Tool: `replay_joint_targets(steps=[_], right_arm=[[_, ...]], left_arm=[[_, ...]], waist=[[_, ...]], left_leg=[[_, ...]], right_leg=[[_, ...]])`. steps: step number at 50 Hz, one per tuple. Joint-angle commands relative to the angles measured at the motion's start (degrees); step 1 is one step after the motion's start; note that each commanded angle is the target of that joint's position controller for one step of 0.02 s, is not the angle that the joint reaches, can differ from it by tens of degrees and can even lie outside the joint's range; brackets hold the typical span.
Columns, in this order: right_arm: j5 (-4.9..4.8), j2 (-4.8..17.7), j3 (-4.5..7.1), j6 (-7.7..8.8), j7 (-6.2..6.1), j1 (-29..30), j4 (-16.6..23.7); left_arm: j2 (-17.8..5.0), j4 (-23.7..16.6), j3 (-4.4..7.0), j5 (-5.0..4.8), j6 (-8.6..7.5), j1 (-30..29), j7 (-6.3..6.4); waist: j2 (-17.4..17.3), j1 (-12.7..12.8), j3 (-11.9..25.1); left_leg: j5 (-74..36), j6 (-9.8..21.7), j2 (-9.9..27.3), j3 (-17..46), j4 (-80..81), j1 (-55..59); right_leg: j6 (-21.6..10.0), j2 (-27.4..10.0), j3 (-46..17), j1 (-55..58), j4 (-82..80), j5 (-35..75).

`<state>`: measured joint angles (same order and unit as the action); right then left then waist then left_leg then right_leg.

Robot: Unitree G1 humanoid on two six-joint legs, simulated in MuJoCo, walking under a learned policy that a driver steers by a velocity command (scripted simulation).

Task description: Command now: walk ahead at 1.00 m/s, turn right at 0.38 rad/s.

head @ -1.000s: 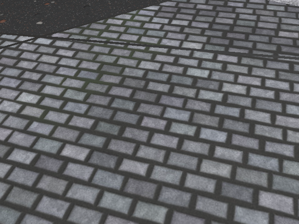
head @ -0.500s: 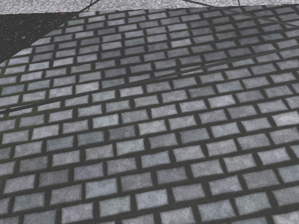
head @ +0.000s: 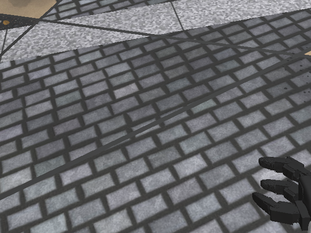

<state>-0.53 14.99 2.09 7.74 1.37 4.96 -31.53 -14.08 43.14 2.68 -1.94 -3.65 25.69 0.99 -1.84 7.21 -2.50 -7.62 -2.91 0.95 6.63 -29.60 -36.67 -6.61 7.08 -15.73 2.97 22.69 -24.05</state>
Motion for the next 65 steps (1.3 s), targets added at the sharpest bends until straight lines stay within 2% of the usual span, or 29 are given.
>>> replay_joint_targets(steps=[1,3,4,5,6,7,8,9,11,13,17,21,23,24,25,26,27,29,30,32,36,41,42,43,44,46,48,54,65], right_arm=[[-1.09,7.1,2.80,0.96,0.04,2.3,3.6],[-2.07,11.2,5.09,0.47,-0.94,-11.1,0.7],[-1.87,11.3,4.93,-0.35,-1.22,-26.2,-2.4],[0.22,15.3,5.16,-0.43,-0.54,-33.3,-5.0],[-0.21,12.6,4.77,-0.04,0.90,-36.3,-7.7],[-0.40,7.4,3.85,-0.33,0.49,-31.1,-6.7],[0.17,6.7,3.46,-0.82,0.52,-28.8,-6.4],[0.61,7.6,3.52,-0.65,0.95,-27.7,-6.7],[0.59,5.1,2.49,-0.59,1.10,-27.0,-7.6],[-1.03,5.0,2.21,-0.89,0.73,-28.1,-9.1],[-1.47,7.3,2.79,-2.15,-1.57,-28.4,-10.2],[-1.41,5.6,2.19,-3.79,-2.13,-37.4,-15.1],[-1.36,6.2,2.46,-4.29,-2.50,-36.3,-15.6],[-1.26,7.1,2.74,-4.54,-2.67,-33.7,-14.8],[-0.12,6.3,2.36,-4.60,-2.77,-29.8,-12.1],[0.18,-1.2,0.18,-4.72,-2.56,-42.5,-14.8],[-0.92,1.6,-0.40,-5.03,-1.92,-49.8,-17.2],[-0.62,7.0,1.23,-5.91,-2.59,-35.4,-14.2],[0.76,8.0,1.71,-6.12,-3.25,-27.6,-12.2],[0.82,3.6,1.07,-6.71,-3.00,-30.5,-12.0],[0.79,-0.1,-0.01,-6.71,-2.98,-26.8,-12.2],[2.33,3.6,0.72,-8.58,-2.64,-19.7,-10.5],[2.96,4.7,0.70,-8.60,-2.81,-18.3,-9.3],[2.88,8.7,1.33,-8.69,-3.24,-17.1,-8.2],[2.33,10.2,1.60,-8.84,-3.42,-14.5,-8.1],[2.07,5.3,0.55,-8.53,-2.76,-12.1,-8.6],[1.93,5.2,0.20,-7.66,-2.52,-12.1,-9.1],[1.21,5.0,0.15,-6.54,-2.82,-13.8,-11.3],[0.84,4.5,0.27,-6.51,-2.72,-15.2,-16.7]], left_arm=[[-8.8,-0.5,2.95,0.67,-0.13,0.7,0.73],[-11.5,-0.9,3.55,3.09,0.55,-2.2,-0.09],[-10.3,-2.6,2.85,4.17,0.65,-7.0,-0.35],[-1.8,-2.3,0.78,2.75,-0.05,4.0,-0.72],[-2.6,-1.9,-0.46,0.12,-1.04,6.0,-1.23],[-7.0,-3.8,0.05,-0.62,-2.05,-3.0,-1.40],[-8.0,-6.3,-0.30,1.02,-3.37,-14.1,-1.59],[-7.0,-8.0,-0.38,1.95,-4.45,-18.1,-1.66],[-5.5,-8.4,-0.47,2.72,-5.11,-18.2,-1.91],[-4.9,-9.3,-0.83,3.09,-5.20,-18.8,-1.69],[-2.4,-13.2,-2.47,4.05,-6.22,-30.3,-2.71],[-3.9,-14.4,-0.75,3.54,-5.44,-32.5,-2.62],[-6.1,-14.3,0.74,3.42,-5.13,-29.4,-1.86],[-6.9,-12.8,1.35,3.77,-5.15,-22.8,-1.59],[-9.2,-10.2,1.93,4.36,-5.12,-10.5,-1.16],[-10.8,-8.7,1.49,5.13,-4.29,-5.1,-1.59],[-8.8,-6.3,1.26,3.16,-3.88,-1.8,-2.85],[-4.1,-7.7,0.02,2.35,-2.72,-13.4,-2.67],[-2.6,-6.9,-0.94,2.91,-2.72,-15.5,-2.61],[-3.1,-5.2,-0.84,3.60,-2.70,-18.3,-2.78],[-6.6,-2.2,0.42,3.18,-0.99,-18.4,-2.04],[-6.0,0.2,-0.37,2.49,-0.23,-18.5,-2.13],[-4.7,1.2,-1.00,2.68,-0.22,-16.4,-2.24],[-4.3,2.1,-1.21,3.43,-0.20,-11.7,-2.33],[-4.4,3.1,-1.06,2.71,0.10,-6.6,-2.02],[-5.8,3.1,-0.83,2.87,1.56,-11.0,-0.73],[-6.2,3.9,-0.60,3.38,2.49,-10.1,0.08],[-5.6,6.0,-0.57,2.69,1.83,-10.0,0.17],[-5.6,9.4,-0.17,2.34,3.83,-12.1,1.20]], waist=[[9.2,-2.5,-1.7],[11.3,-10.7,6.7],[10.8,-18.2,14.7],[-13.9,-12.5,24.8],[-26.1,-12.3,24.4],[-14.7,-13.3,13.4],[-1.5,-14.3,6.9],[2.8,-12.1,3.9],[1.4,-8.4,3.1],[-0.4,-7.0,1.3],[0.6,-9.9,-4.7],[-3.2,-12.3,-0.7],[-4.5,-8.6,2.1],[-4.9,-4.1,5.5],[-2.3,1.1,13.5],[15.8,-3.1,25.3],[17.5,-3.5,33.6],[5.1,-4.4,18.5],[1.2,-4.5,11.7],[6.8,-9.0,9.5],[6.0,-9.7,13.1],[6.2,-10.4,7.7],[4.9,-10.3,6.0],[-1.1,-7.7,5.9],[-7.4,-4.6,6.5],[-5.4,-6.4,2.0],[-3.9,-6.1,0.1],[0.6,-6.7,4.6],[1.4,-6.5,4.1]], left_leg=[[0.4,1.9,-1.4,-5.2,2.4,11.6],[7.8,5.8,-4.1,-10.1,-0.2,22.9],[12.4,8.5,0.5,-4.8,-5.6,41.7],[30.7,20.1,12.4,23.4,-2.5,62.5],[49.7,23.2,16.4,50.0,14.3,65.6],[52.8,20.9,15.6,46.7,15.7,59.1],[40.8,18.5,12.4,38.1,16.1,48.4],[32.9,18.6,10.1,33.7,15.9,42.4],[24.4,18.5,5.4,26.2,17.5,37.3],[18.7,20.3,5.3,24.6,17.8,33.6],[-0.4,15.9,2.0,14.3,18.7,18.4],[-1.7,10.6,1.5,12.5,14.1,20.8],[-13.6,7.7,0.9,11.9,5.1,25.1],[-17.4,5.4,-0.3,10.8,-3.5,24.7],[-9.1,3.3,-1.8,9.9,-19.3,18.6],[44.1,-0.7,-10.4,6.4,-45.1,7.6],[46.7,-0.6,-7.5,9.0,-53.3,3.3],[39.5,-1.3,-2.2,3.7,-49.1,0.7],[37.0,-1.1,-1.3,0.9,-44.6,2.7],[35.7,-1.4,1.6,1.3,-36.0,7.8],[22.6,-1.3,0.4,-3.1,-14.3,22.1],[10.9,2.6,0.0,-2.6,-1.4,32.7],[8.7,4.1,2.5,0.0,2.8,33.9],[4.8,6.4,7.9,4.4,4.4,35.3],[12.8,9.1,10.0,5.2,5.4,30.6],[32.3,6.5,4.5,3.2,8.6,19.8],[27.7,5.1,3.1,1.8,7.7,19.0],[10.4,5.2,2.1,0.2,2.9,24.2],[7.6,5.2,0.9,-0.9,3.3,23.6]], right_leg=[[-4.4,-12.6,-4.3,-5.4,-3.9,32.5],[-2.7,-12.8,-0.3,0.3,12.4,65.0],[-1.7,-12.1,0.7,-10.6,30.2,63.3],[3.0,-2.3,4.0,-30.5,57.4,21.0],[3.8,-0.1,5.1,-43.0,62.7,-3.2],[2.0,-4.9,5.1,-48.7,62.3,0.9],[1.0,-6.1,6.4,-46.0,57.1,4.2],[1.1,-6.7,6.6,-44.9,52.9,4.7],[2.0,-8.6,6.5,-40.8,43.5,6.5],[4.4,-8.9,7.6,-40.2,35.5,4.3],[7.3,-6.2,14.1,-29.9,14.0,23.3],[6.6,-2.4,13.4,-17.2,5.7,38.6],[4.9,-1.9,13.8,-12.5,3.2,37.4],[3.9,-3.8,13.5,-6.0,2.5,41.1],[0.7,-12.6,7.0,7.6,6.7,55.5],[-12.0,-32.2,-12.2,23.1,12.4,83.9],[-15.3,-34.8,-24.3,26.3,9.9,74.9],[-11.2,-26.7,-11.1,8.9,4.7,64.8],[-9.0,-22.5,-6.7,-2.1,0.5,64.3],[-9.9,-21.1,-2.9,-10.3,-1.0,65.4],[-7.4,-17.1,5.7,-18.9,-3.4,60.5],[-2.4,-14.5,5.2,-28.7,-5.2,19.7],[0.3,-13.0,5.1,-30.2,-4.3,11.9],[3.2,-9.4,7.4,-31.4,-0.9,1.5],[4.8,-6.5,11.1,-27.8,0.8,-0.7],[6.2,-6.3,12.8,-21.7,1.5,5.8],[6.2,-6.9,11.8,-21.5,1.0,7.6],[6.1,-7.7,11.5,-17.3,2.7,17.2],[5.9,-7.9,11.4,-13.5,3.7,20.7]])
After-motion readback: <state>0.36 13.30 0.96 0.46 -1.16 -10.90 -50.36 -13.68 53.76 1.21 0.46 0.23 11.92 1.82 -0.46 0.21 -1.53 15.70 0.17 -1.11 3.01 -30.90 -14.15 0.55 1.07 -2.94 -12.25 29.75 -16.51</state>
